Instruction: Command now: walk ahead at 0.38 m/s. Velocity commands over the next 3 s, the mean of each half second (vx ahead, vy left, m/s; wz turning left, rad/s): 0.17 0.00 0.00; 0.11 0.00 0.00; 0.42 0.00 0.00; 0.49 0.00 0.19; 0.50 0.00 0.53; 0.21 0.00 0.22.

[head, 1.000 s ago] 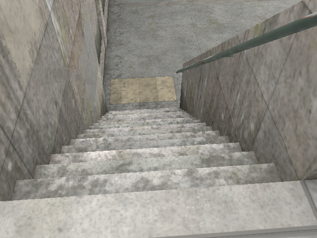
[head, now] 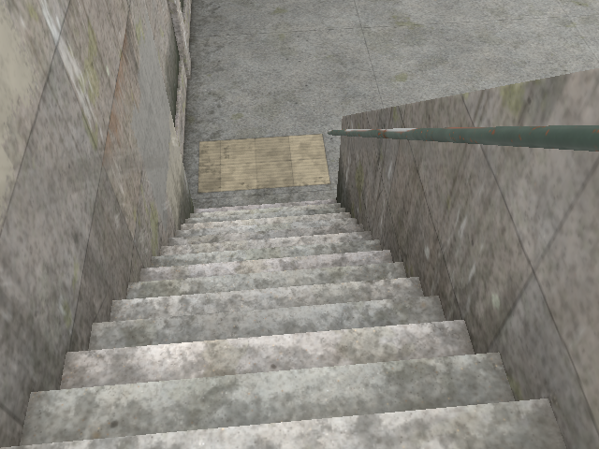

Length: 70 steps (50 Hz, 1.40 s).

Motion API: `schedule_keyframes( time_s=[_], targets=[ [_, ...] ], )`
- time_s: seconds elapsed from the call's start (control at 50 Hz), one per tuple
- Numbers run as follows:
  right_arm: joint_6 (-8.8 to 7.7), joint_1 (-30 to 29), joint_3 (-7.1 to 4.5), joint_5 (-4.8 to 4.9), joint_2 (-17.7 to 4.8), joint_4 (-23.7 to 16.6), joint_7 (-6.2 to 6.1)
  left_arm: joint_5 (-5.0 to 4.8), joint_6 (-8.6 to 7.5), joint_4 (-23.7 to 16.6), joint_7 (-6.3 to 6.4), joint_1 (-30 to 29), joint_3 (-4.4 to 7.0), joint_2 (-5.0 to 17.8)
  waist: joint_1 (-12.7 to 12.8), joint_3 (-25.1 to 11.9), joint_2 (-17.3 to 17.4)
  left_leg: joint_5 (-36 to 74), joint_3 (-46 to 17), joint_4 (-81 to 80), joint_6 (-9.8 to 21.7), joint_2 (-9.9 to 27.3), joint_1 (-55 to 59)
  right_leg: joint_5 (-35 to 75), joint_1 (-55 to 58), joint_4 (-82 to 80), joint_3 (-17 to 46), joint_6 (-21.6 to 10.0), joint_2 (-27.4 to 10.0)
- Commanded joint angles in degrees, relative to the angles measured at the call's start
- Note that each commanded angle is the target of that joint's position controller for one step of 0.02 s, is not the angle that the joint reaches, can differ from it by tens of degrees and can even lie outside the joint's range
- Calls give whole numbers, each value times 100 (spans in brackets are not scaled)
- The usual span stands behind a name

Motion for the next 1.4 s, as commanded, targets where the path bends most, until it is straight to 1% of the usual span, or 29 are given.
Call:
schedule_keyframes(
  time_s=[0.02, 0.06, 0.1, 0.18, 0.2, 0.24, 0.28, 0.32, 0.34, 0.42, 0.52, 0.76, 0.84, 0.9, 0.96, 1.0, 1.04, 1.06, 1.08, 1.1, 1.14, 1.18, 1.2, 1.26, 1.28, 1.3, 1.34, 1.38, 1.4],
  targets=[
    [101, 925, -151, -6, -306, -80, -132, 198, -83, -54, -80, 400, 2, 282, -167, -690, -239, 237, -211, 69, 10, 447, -586, 2767, 962, -1467, 1525, -989, -1570],
    [251, 876, -170, 10, -213, -117, -201, 227, -129, 8, -57, 443, -46, 319, -264, -497, -410, 191, -139, -461, -55, 421, -478, 3257, 538, -1572, 1097, -1074, -1444],
    [377, 561, -176, -129, -194, -253, -262, 233, -124, 43, 10, 431, -69, 447, -342, -500, -402, 553, -115, -1096, -151, 454, -473, 3337, 325, -1589, 902, -1153, -1406],
    [498, -217, -126, -247, -219, -525, -194, 181, 34, 162, 210, 415, -117, 583, -251, -702, -587, 1909, 43, -3005, -206, 369, 45, 3426, 376, -1415, 414, -809, -1101],
    [537, 4, -110, -258, -209, -449, -160, 244, 91, 340, 218, 547, -160, 505, -303, -973, -675, 2006, 113, -2849, -284, 338, 533, 3679, 344, -1246, 312, -838, -1099],
    [604, 30, -83, -252, -237, -456, -135, 144, 193, 468, 236, 568, -223, 347, -272, -838, -643, 1648, 208, -3119, -282, 285, 648, 3078, 388, -1146, 370, -847, -1126],
    [596, 44, -30, -320, -222, -451, -117, 32, 278, 614, 256, 611, -288, 211, -325, -560, -358, 2272, 172, -4254, -163, 328, 939, 1894, 465, -870, 480, -552, -960],
    [604, -206, -9, -271, -582, -459, -103, 12, 340, 840, 309, 1587, -228, 187, 355, -346, 731, 4298, -229, -4624, 128, 627, 1154, -37, 468, -668, 514, -117, -352],
    [613, -340, 17, -205, -474, -393, -67, 38, 388, 923, 323, 1762, -257, 99, 406, -247, 1064, 3639, -210, -4714, 212, 533, 943, -443, 539, -822, 410, -18, -234],
    [558, -268, 45, -168, -309, -164, -63, 65, 683, 845, 430, 1140, -296, 112, 207, -149, 376, 2393, -184, -5228, 34, 240, 742, -394, 960, -966, 284, 93, -233],
    [554, -111, 74, -146, -165, 38, -119, -12, 697, 968, 422, 1134, -296, 123, 126, -357, 23, 2830, -41, -5183, 85, 138, 1240, 109, 1165, -1067, 299, 127, -313],
    [717, -74, 114, -100, -161, 248, -186, 9, 731, 1317, 462, 1705, -355, -21, 86, -88, -77, 2856, 96, -5337, 98, 26, 1416, 447, 1202, -1367, 314, 211, -358],
    [774, -119, 105, -61, -203, 297, -217, -19, 724, 1389, 508, 1913, -320, 66, 82, 55, -114, 767, 265, -5323, 174, -192, 1211, -1465, 1050, -1490, 261, 49, -247],
    [686, -225, 74, -55, -183, 232, -204, -39, 653, 1287, 554, 1998, -224, 232, 135, 580, -338, -320, 417, -4915, 233, -355, 333, -2733, 877, -1738, 752, -292, -539],
    [451, -512, 101, -55, -78, 37, -81, -98, 550, 1257, 570, 2359, -73, 577, 287, 739, -792, 271, 619, -3831, 269, -331, -762, -2799, 1478, -1985, 1917, -781, -1520],
    [279, -418, 121, -70, -13, -11, 38, -109, 488, 1104, 553, 2154, -49, 517, 141, 718, -719, 299, 496, -3371, 335, -58, -710, -2130, 1165, -1693, 2137, -985, -1841],
    [232, 406, 47, -22, -104, 207, 68, -160, 459, 945, 511, 1720, -61, 441, -324, 498, -725, 353, 561, -3940, 456, -118, 522, -1729, 380, -1123, 1541, -816, -1447],
    [227, 1063, -44, -70, -298, 370, 56, -173, 416, 817, 492, 1317, -86, 420, -671, 405, -285, 602, 123, -4662, 609, 0, 1490, -942, -339, -161, 1003, -581, -970],
    [207, 1682, -223, -32, -938, 474, 66, -153, 302, 620, 467, 1243, -160, 110, -758, 103, 1104, 799, -1654, -5513, 1171, 949, 2386, -829, -1318, 1888, 97, -134, -62],
    [132, 1955, -202, -62, -1052, 434, 129, -87, 172, 469, 454, 1242, -166, 0, -763, -174, 1736, 1334, -3410, -5978, 1810, 1749, 2728, -2101, -2146, 3466, 563, -41, 189],
    [13, 1061, -17, -110, -545, 26, 169, -222, 89, 450, 432, 1400, -54, 303, -267, 11, 613, 2770, -2509, -5687, 1873, 1841, 2113, -1700, -2375, 4940, 1111, -149, -275],
    [55, 548, 147, -94, -160, -207, 208, -147, 223, 538, 474, 1749, 30, 300, 98, -27, -6, 3623, -1356, -5594, 1474, 1460, 1538, -1025, -2028, 4578, 1172, -112, -615],
    [102, 469, 224, -121, 6, -257, 190, -126, 308, 488, 478, 1771, 64, 280, 185, -22, 144, 3668, -971, -5611, 1280, 1247, 1212, -805, -1726, 4164, 1091, -53, -713],
    [204, 777, 229, -236, -127, -135, 46, -1, 467, 160, 419, 1313, -1, 90, 148, -80, 306, 4080, -324, -5438, 1089, 873, 799, -191, -1186, 2845, 665, 123, -672],
    [203, 828, 174, -148, -305, -108, 0, -32, 460, 45, 392, 1054, -76, -19, 101, -59, 333, 4071, -263, -5406, 1064, 841, 701, -56, -992, 2360, 526, 162, -638],
    [146, 970, 97, -240, -604, -76, -7, -38, 441, 281, 321, 1520, 10, 150, 168, -437, 301, 4015, -369, -4962, 1154, 956, 516, 560, -454, 3038, 419, 130, -499],
    [99, 813, 87, -140, -600, -135, -48, -44, 425, 136, 301, 1221, -7, 145, 165, -227, 233, 3549, -538, -4663, 1186, 1060, 364, 596, -845, 3116, 417, 29, -497],
    [-9, 2164, 92, 76, -342, 277, -193, -260, 255, -562, 295, -405, 75, 429, -606, 478, 444, 1657, -1555, -4355, 1078, 1531, 2915, 521, -4290, 2336, 1414, 15, -926],
    [-43, 2400, 63, 16, -345, 282, -241, -227, 150, -766, 243, -906, 55, 453, -809, 625, 511, 1649, -1869, -4192, 1066, 1665, 3344, 590, -4921, 1937, 1575, 38, -990]
  ],
)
